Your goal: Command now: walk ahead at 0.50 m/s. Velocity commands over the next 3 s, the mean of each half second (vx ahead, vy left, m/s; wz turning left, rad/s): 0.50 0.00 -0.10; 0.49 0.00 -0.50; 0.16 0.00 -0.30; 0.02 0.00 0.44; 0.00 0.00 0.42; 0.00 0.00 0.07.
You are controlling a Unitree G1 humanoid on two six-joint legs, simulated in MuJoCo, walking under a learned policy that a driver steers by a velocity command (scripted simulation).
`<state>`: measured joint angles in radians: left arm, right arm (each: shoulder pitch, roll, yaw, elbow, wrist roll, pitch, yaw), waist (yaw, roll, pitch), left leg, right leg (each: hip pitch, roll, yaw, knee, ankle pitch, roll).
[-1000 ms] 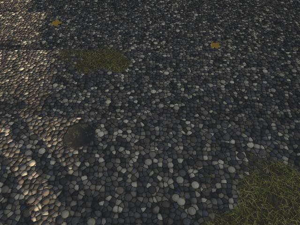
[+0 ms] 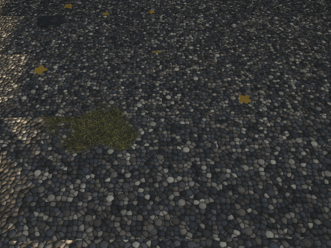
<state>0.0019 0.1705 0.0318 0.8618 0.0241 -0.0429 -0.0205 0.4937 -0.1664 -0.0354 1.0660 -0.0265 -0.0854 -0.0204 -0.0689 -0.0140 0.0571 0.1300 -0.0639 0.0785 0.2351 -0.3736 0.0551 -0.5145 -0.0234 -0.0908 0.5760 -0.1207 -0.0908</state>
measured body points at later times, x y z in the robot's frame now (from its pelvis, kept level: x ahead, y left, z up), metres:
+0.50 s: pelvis +0.25 -0.01 +0.01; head +0.27 -0.02 +0.46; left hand +0.18 +0.22 -0.13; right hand +0.43 -0.24 -0.10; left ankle +0.38 +0.10 -0.69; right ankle +0.15 -0.08 -0.73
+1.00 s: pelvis +0.47 -0.03 -0.01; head +0.49 -0.04 +0.44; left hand +0.73 +0.14 -0.11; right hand +0.32 -0.26 -0.14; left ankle +0.37 +0.09 -0.73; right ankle +0.60 -0.22 -0.69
